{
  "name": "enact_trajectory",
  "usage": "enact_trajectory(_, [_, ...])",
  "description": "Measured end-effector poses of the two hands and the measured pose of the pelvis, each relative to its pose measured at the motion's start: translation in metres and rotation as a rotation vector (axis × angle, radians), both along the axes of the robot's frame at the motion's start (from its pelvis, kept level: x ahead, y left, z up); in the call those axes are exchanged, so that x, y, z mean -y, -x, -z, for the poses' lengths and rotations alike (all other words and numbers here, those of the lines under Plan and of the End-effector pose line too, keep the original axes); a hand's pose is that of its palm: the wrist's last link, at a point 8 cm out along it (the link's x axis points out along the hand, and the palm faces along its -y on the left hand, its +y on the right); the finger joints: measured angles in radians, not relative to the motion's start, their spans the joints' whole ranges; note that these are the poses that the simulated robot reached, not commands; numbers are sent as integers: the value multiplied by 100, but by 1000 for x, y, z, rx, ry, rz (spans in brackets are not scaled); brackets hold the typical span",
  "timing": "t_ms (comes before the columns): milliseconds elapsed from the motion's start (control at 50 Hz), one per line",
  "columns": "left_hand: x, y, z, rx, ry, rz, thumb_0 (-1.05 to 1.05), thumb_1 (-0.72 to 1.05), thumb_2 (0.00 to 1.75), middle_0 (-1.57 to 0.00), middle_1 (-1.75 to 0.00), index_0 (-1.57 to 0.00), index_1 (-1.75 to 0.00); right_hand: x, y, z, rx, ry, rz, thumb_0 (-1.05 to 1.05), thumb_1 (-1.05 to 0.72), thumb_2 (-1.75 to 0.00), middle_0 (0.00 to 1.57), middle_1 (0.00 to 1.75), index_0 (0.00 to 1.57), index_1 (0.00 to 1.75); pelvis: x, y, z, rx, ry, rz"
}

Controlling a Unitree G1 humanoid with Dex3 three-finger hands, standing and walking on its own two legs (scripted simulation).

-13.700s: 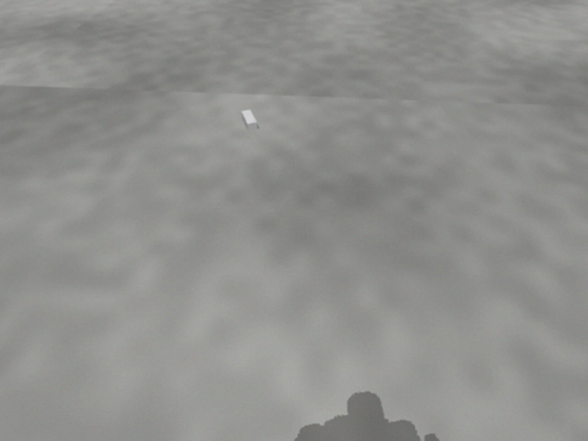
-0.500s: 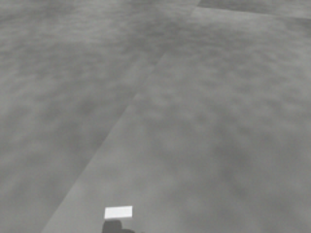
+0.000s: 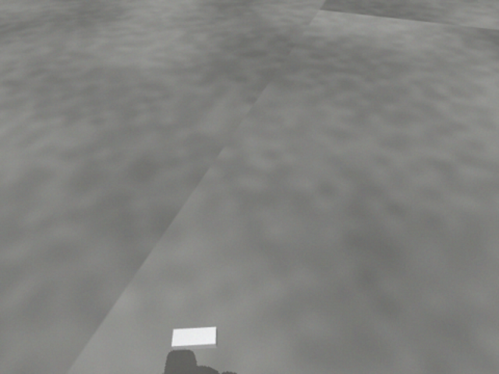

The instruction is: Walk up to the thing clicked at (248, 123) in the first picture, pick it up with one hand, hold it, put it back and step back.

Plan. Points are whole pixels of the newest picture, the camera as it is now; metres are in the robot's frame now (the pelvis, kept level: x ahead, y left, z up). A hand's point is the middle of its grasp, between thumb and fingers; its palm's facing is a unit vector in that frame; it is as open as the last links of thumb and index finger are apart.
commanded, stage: stand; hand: left
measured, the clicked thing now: (195, 338) +0.43 +0.21 -0.76
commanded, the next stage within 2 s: walk up in 0.70 s
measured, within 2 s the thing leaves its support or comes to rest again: neither
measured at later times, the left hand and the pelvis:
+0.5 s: hand out of the picture +0.06 +0.26 -0.16, palm faces -0.02 -0.94 -0.34, open 7.4 cm; pelvis +0.00 +0.01 +0.00, yaw +1 degrees
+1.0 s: hand out of the picture +0.04 +0.27 -0.17, palm faces -0.01 -0.91 -0.42, open 7.4 cm; pelvis -0.05 -0.01 -0.03, yaw +0 degrees
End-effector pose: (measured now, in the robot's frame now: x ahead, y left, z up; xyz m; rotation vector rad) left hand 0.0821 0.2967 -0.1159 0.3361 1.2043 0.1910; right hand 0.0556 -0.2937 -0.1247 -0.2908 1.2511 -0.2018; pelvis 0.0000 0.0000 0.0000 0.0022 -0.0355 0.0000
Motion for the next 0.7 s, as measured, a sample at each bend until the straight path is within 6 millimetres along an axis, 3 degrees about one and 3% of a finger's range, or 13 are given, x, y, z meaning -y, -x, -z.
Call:
enact_trajectory(400, [-10,28,6,-43,9,-31,1,90,90,-20,-30,-20,-30,-8,-6,-4,4,11,-23,1,-90,-90,21,30,21,30,-9,3,0,0,2,-17])
enact_trajectory(700, [-16,28,6,-37,9,-32,1,90,90,-20,-30,-20,-30,-14,-11,-5,13,12,-32,1,-90,-90,21,30,21,30,-15,2,0,2,2,-23])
